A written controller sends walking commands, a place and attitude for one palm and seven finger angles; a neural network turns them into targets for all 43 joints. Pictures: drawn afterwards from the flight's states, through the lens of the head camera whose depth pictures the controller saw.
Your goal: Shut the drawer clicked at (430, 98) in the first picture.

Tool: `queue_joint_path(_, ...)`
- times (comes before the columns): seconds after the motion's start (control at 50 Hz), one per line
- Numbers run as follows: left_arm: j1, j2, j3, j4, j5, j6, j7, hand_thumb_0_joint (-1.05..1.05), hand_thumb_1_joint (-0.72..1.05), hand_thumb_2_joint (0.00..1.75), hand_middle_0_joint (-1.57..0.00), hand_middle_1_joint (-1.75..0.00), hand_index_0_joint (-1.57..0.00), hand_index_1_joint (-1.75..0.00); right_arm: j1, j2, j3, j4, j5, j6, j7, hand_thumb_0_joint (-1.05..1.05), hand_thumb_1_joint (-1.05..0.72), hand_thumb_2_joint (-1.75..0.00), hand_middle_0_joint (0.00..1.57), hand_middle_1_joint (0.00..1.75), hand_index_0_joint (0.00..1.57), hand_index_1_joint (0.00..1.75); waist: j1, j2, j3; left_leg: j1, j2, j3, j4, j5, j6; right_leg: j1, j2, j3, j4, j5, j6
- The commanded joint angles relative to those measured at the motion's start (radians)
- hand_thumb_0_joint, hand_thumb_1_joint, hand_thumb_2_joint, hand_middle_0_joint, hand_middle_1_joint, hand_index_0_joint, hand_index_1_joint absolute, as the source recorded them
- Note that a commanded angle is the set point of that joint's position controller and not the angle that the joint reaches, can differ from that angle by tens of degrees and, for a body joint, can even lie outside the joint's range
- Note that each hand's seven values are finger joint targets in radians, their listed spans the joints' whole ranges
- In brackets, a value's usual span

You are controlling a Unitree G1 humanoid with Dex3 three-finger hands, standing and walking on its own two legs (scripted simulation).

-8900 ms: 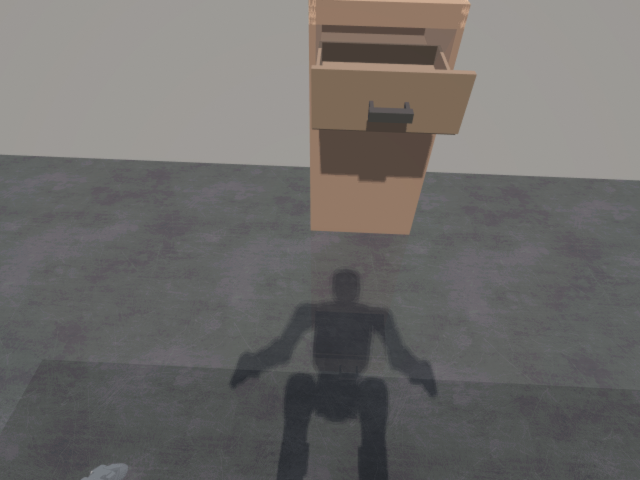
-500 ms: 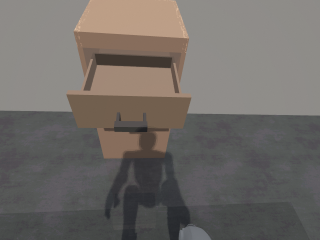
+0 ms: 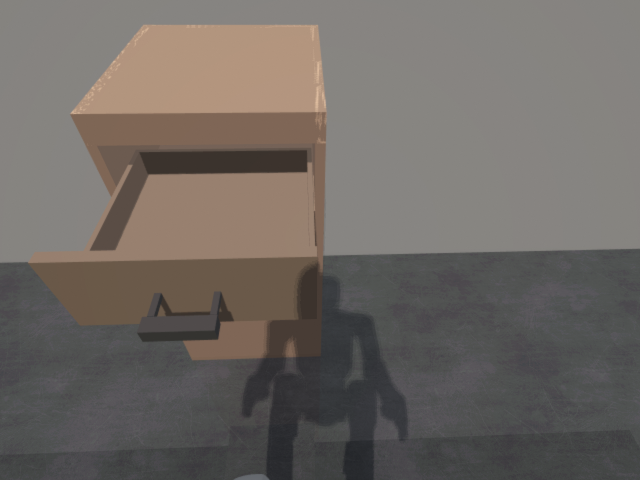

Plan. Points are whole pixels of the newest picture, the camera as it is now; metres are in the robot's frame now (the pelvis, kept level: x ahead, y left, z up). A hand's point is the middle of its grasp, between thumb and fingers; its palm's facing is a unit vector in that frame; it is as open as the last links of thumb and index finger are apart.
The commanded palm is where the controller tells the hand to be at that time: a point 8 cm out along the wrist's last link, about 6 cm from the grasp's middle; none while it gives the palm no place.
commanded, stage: come to a stop and stand still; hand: left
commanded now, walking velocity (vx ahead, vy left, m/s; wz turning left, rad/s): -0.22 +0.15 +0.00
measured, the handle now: (183, 313) +0.34 +0.22 -0.01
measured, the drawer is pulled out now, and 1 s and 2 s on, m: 0.28 0.28 0.28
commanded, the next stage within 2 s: look again from close up in 1.74 s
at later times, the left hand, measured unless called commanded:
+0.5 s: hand out of the picture -0.02 +0.18 -0.17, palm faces +0.03 -0.98 -0.20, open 7.4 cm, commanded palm none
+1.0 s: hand out of the picture +0.06 +0.21 -0.17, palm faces +0.00 -0.98 -0.20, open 7.3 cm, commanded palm none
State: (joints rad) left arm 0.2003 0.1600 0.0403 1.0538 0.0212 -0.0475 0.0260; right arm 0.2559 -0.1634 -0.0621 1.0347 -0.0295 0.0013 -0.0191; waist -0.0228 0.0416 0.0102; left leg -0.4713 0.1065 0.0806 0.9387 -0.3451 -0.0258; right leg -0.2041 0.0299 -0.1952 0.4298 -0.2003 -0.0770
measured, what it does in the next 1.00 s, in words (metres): steps on the spot: left foot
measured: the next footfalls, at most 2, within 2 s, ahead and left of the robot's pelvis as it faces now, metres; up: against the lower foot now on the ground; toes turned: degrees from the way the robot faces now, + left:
left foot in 0.10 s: +0.12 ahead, +0.11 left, +0.00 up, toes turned +3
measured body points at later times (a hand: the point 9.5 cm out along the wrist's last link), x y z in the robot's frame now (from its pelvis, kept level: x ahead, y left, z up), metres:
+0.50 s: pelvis +0.01 +0.01 +0.00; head +0.02 +0.00 +0.45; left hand -0.02 +0.23 -0.15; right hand +0.07 -0.22 -0.15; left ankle +0.08 +0.11 -0.74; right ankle +0.03 -0.08 -0.74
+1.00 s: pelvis +0.03 +0.03 +0.00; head +0.05 +0.03 +0.45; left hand +0.06 +0.26 -0.15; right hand +0.00 -0.17 -0.16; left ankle +0.08 +0.10 -0.74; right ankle +0.03 -0.08 -0.74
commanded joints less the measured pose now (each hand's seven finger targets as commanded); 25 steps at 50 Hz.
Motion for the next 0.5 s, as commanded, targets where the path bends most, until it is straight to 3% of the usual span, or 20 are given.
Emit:
queue_joint_path(0.0,0.079,0.076,-0.004,-0.004,-0.002,-0.011,0.008,0.0,0.9,0.9,-0.2,-0.3,-0.2,-0.3,0.077,0.024,0.026,0.005,0.013,-0.011,0.001,0.0,-0.9,-0.9,0.2,0.3,0.2,0.3,0.014,-0.089,0.05,0.149,-0.002,-0.032,-0.24,0.024,-0.011,-0.069,-0.308,0.248,-0.191,0.281,-0.104)
queue_joint_path(0.04,0.078,0.084,-0.007,0.006,-0.01,-0.002,0.012,0.0,0.9,0.9,-0.2,-0.3,-0.2,-0.3,0.093,0.014,0.032,0.026,0.017,-0.013,-0.005,0.0,-0.9,-0.9,0.2,0.3,0.2,0.3,0.002,-0.058,0.012,0.282,-0.019,-0.038,-0.42,0.164,-0.014,-0.062,-0.271,0.218,-0.123,0.312,-0.064)
queue_joint_path(0.06,0.087,0.081,-0.009,0.015,-0.015,0.004,0.012,0.0,0.9,0.9,-0.2,-0.3,-0.2,-0.3,0.093,-0.008,0.031,0.032,0.02,-0.017,-0.006,0.0,-0.9,-0.9,0.2,0.3,0.2,0.3,0.003,-0.046,-0.001,0.358,-0.008,-0.055,-0.498,0.304,-0.009,-0.081,-0.24,0.202,-0.082,0.293,-0.025)
queue_joint_path(0.08,0.112,0.064,-0.011,0.013,-0.016,0.011,0.012,0.0,0.9,0.9,-0.2,-0.3,-0.2,-0.3,0.094,-0.049,0.025,0.027,0.023,-0.027,-0.01,0.0,-0.9,-0.9,0.2,0.3,0.2,0.3,0.015,0.041,-0.018,0.388,0.052,-0.108,-0.533,0.484,0.015,-0.074,-0.191,0.182,-0.038,0.243,0.018)
queue_joint_path(0.1,0.138,0.052,-0.014,0.013,-0.019,0.019,0.018,0.0,0.9,0.9,-0.2,-0.3,-0.2,-0.3,0.058,-0.08,0.024,0.012,0.021,-0.027,-0.017,0.0,-0.9,-0.9,0.2,0.3,0.2,0.3,0.036,0.072,-0.006,0.358,0.105,-0.137,-0.524,0.62,0.054,-0.049,-0.163,0.169,-0.036,0.189,0.051)
queue_joint_path(0.12,0.148,0.048,-0.017,0.017,-0.014,0.027,0.024,0.0,0.9,0.9,-0.2,-0.3,-0.2,-0.3,0.027,-0.089,0.021,0.005,0.021,-0.017,-0.021,0.0,-0.9,-0.9,0.2,0.3,0.2,0.3,0.039,0.031,0.034,0.326,0.105,-0.117,-0.521,0.574,0.064,-0.041,-0.155,0.179,-0.058,0.156,0.062)
queue_joint_path(0.14,0.152,0.051,-0.021,0.026,-0.012,0.036,0.025,0.0,0.9,0.9,-0.2,-0.3,-0.2,-0.3,0.002,-0.075,0.026,0.005,0.024,-0.016,-0.025,0.0,-0.9,-0.9,0.2,0.3,0.2,0.3,0.041,0.088,0.037,0.312,0.093,-0.135,-0.553,0.552,0.074,-0.028,-0.155,0.177,-0.047,0.139,0.068)
queue_joint_path(0.18,0.175,0.066,-0.018,0.034,-0.011,0.044,0.022,0.0,0.9,0.9,-0.2,-0.3,-0.2,-0.3,-0.017,-0.084,0.027,-0.002,0.028,-0.011,-0.027,0.0,-0.9,-0.9,0.2,0.3,0.2,0.3,0.05,0.106,0.051,0.287,0.096,-0.139,-0.591,0.517,0.09,0.007,-0.146,0.174,-0.037,0.085,0.07)
queue_joint_path(0.28,0.191,0.065,-0.01,0.03,-0.006,0.049,0.019,0.0,0.9,0.9,-0.2,-0.3,-0.2,-0.3,-0.034,-0.088,0.011,-0.016,0.027,0.0,-0.023,0.0,-0.9,-0.9,0.2,0.3,0.2,0.3,0.039,-0.027,0.02,0.307,0.076,-0.134,-0.594,0.328,0.083,-0.018,-0.149,0.191,-0.056,0.045,0.058)
queue_joint_path(0.38,0.188,0.057,-0.009,0.021,-0.002,0.045,0.017,0.0,0.9,0.9,-0.2,-0.3,-0.2,-0.3,-0.03,-0.073,0.009,-0.009,0.024,0.002,-0.015,0.0,-0.9,-0.9,0.2,0.3,0.2,0.3,0.029,-0.079,0.0,0.284,0.048,-0.132,-0.616,0.119,0.073,-0.037,-0.154,0.218,-0.092,-0.051,0.047)
queue_joint_path(0.42,0.18,0.055,-0.009,0.023,-0.002,0.041,0.017,0.0,0.9,0.9,-0.2,-0.3,-0.2,-0.3,-0.026,-0.064,0.013,0.0,0.022,0.0,-0.012,0.0,-0.9,-0.9,0.2,0.3,0.2,0.3,0.025,-0.07,0.013,0.28,0.036,-0.125,-0.623,0.093,0.065,-0.059,-0.162,0.227,-0.107,-0.085,0.045)
queue_joint_path(0.44,0.257,0.081,-0.022,0.005,0.018,0.033,0.049,0.0,0.9,0.9,-0.2,-0.3,-0.2,-0.3,-0.07,-0.135,0.005,-0.077,0.028,-0.005,-0.007,0.0,-0.9,-0.9,0.2,0.3,0.2,0.3,0.05,-0.116,0.018,0.252,0.028,-0.056,-0.402,0.159,0.038,-0.056,-0.198,0.267,-0.135,0.196,0.09)
queue_joint_path(0.46,0.157,0.126,-0.016,-0.047,0.012,0.023,0.043,0.0,0.9,0.9,-0.2,-0.3,-0.2,-0.3,-0.003,-0.059,0.018,-0.085,0.023,0.008,0.009,0.0,-0.9,-0.9,0.2,0.3,0.2,0.3,-0.012,-0.157,-0.045,0.219,-0.047,-0.031,-0.346,0.039,0.028,-0.056,-0.255,0.308,-0.152,-0.076,0.033)
queue_joint_path(0.48,0.132,0.141,-0.008,-0.065,0.01,0.012,0.037,0.0,0.9,0.9,-0.2,-0.3,-0.2,-0.3,-0.018,-0.054,0.026,-0.069,0.009,0.014,0.016,0.0,-0.9,-0.9,0.2,0.3,0.2,0.3,0.003,-0.083,-0.016,0.24,-0.056,-0.027,-0.333,0.047,0.026,-0.112,-0.282,0.334,-0.186,-0.164,-0.011)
